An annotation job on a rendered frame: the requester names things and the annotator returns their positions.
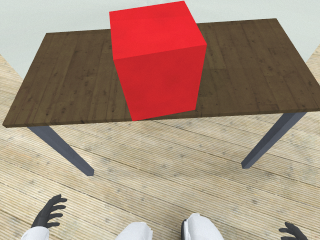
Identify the robot left thigh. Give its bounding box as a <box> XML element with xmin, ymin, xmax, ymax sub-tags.
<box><xmin>115</xmin><ymin>222</ymin><xmax>153</xmax><ymax>240</ymax></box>

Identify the carton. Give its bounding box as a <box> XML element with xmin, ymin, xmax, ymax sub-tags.
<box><xmin>109</xmin><ymin>0</ymin><xmax>207</xmax><ymax>121</ymax></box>

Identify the right robot shin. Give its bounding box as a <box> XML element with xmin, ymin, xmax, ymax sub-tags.
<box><xmin>188</xmin><ymin>213</ymin><xmax>200</xmax><ymax>219</ymax></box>

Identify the robot left hand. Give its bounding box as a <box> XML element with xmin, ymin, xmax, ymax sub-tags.
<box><xmin>31</xmin><ymin>194</ymin><xmax>67</xmax><ymax>229</ymax></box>

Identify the robot left forearm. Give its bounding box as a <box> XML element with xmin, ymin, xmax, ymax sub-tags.
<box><xmin>20</xmin><ymin>226</ymin><xmax>50</xmax><ymax>240</ymax></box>

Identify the robot right hand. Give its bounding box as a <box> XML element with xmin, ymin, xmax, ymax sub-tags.
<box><xmin>278</xmin><ymin>222</ymin><xmax>308</xmax><ymax>240</ymax></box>

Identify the table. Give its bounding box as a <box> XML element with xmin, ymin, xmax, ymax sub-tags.
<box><xmin>2</xmin><ymin>18</ymin><xmax>320</xmax><ymax>176</ymax></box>

